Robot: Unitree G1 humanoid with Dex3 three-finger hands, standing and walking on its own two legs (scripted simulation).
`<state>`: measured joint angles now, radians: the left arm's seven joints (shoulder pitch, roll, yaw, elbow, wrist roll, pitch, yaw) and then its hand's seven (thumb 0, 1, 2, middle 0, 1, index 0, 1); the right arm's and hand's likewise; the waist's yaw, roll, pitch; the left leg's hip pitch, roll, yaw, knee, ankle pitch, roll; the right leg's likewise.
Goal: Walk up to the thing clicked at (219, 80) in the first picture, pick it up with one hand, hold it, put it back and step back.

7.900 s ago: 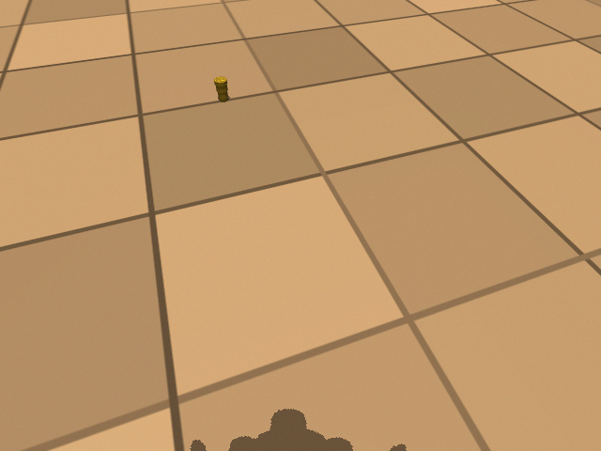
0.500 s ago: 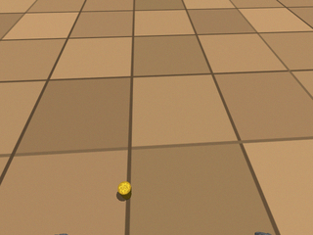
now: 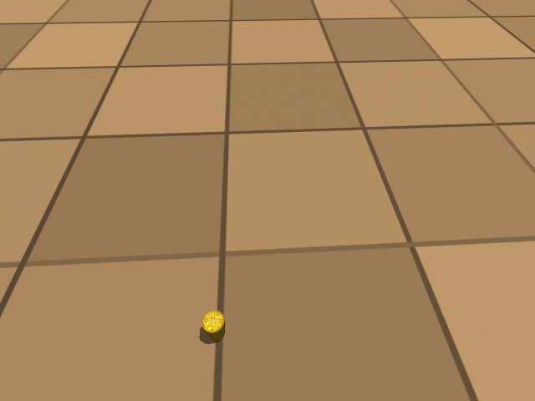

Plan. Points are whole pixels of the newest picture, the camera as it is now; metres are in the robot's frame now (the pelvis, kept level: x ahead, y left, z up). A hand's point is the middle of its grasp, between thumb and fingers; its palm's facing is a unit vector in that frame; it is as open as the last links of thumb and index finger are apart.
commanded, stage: stand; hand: left
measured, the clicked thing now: (215, 327) +0.45 +0.22 -0.71
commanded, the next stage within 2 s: none
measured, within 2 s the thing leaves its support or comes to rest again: neither
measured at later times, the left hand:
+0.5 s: hand out of the picture +0.08 +0.24 -0.15, palm faces -0.03 -0.94 -0.34, open 7.4 cm
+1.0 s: hand out of the picture +0.09 +0.24 -0.15, palm faces -0.04 -0.94 -0.35, open 7.4 cm
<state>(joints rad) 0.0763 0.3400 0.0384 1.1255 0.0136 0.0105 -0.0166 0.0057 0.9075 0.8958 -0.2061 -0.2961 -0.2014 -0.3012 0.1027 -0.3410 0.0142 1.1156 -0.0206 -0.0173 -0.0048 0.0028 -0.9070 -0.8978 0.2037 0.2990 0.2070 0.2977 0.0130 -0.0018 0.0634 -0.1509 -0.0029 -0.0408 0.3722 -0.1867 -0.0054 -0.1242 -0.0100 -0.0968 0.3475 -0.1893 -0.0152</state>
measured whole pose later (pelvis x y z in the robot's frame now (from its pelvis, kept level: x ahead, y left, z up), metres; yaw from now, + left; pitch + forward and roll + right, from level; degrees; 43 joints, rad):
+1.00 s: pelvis +0.01 -0.02 +0.00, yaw -2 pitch -2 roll +0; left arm 0.10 0.34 0.00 1.14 0.01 -0.01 0.00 0.01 0.91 0.90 -0.21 -0.30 -0.20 -0.30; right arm 0.11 -0.35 0.02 1.14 -0.02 -0.01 0.00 0.00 -0.91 -0.90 0.20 0.30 0.21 0.30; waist 0.01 0.01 0.04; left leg -0.09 0.02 -0.02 0.29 -0.17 -0.03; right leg -0.09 0.01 -0.07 0.31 -0.18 -0.03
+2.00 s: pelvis +0.01 -0.02 +0.00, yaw -2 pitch -2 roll +0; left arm 0.12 0.35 -0.01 1.13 0.01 -0.01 0.00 0.01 0.91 0.90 -0.21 -0.30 -0.20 -0.30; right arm 0.13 -0.35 0.02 1.13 -0.02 -0.01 0.00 0.00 -0.91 -0.90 0.20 0.30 0.21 0.30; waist 0.00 0.01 0.04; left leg -0.09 0.03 -0.01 0.30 -0.17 -0.03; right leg -0.09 0.02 -0.06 0.30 -0.18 -0.04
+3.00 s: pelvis +0.02 -0.01 +0.00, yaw -3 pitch -2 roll +0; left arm 0.12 0.35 0.00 1.13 0.01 -0.01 0.00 0.01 0.91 0.90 -0.21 -0.30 -0.20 -0.30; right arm 0.11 -0.35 0.02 1.12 -0.01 0.00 0.00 0.00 -0.91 -0.90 0.20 0.30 0.21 0.30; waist 0.01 0.00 0.05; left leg -0.07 0.02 0.00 0.29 -0.19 -0.02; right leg -0.07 0.01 -0.05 0.29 -0.19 -0.03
